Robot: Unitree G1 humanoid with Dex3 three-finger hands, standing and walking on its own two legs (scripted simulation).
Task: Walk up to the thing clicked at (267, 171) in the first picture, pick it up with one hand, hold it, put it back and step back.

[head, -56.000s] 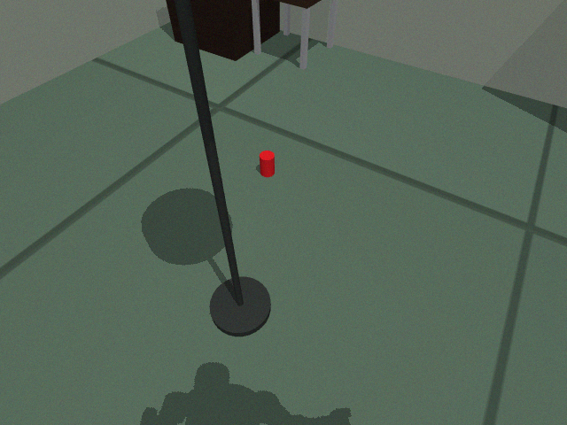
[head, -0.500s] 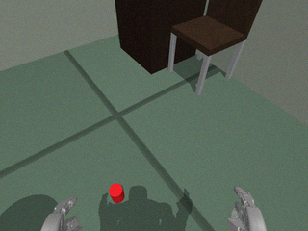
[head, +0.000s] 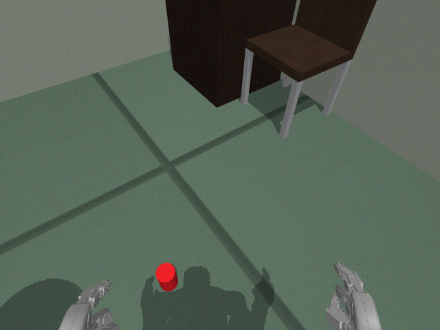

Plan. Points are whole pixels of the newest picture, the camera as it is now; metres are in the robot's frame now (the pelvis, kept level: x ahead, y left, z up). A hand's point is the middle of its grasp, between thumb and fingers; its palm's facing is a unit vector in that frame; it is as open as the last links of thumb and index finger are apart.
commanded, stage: stand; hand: left
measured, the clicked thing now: (167, 277) +0.44 +0.19 -0.66
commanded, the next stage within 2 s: none
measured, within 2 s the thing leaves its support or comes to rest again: neither
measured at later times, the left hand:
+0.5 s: hand out of the picture +0.16 +0.18 -0.05, palm faces +0.05 -0.98 -0.20, open 7.4 cm
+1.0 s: hand out of the picture +0.15 +0.21 -0.09, palm faces -0.01 -0.95 -0.31, open 7.4 cm
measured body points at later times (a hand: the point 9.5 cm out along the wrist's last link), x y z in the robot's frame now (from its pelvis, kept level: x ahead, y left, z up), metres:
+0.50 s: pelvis +0.00 +0.00 +0.00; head +0.02 +0.00 +0.45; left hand +0.15 +0.23 -0.03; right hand +0.16 -0.25 -0.07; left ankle +0.00 +0.12 -0.68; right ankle +0.00 -0.14 -0.68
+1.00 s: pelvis -0.01 +0.00 +0.02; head +0.02 +0.01 +0.47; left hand +0.15 +0.26 -0.06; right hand +0.14 -0.26 -0.09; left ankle +0.00 +0.12 -0.68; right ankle +0.00 -0.14 -0.68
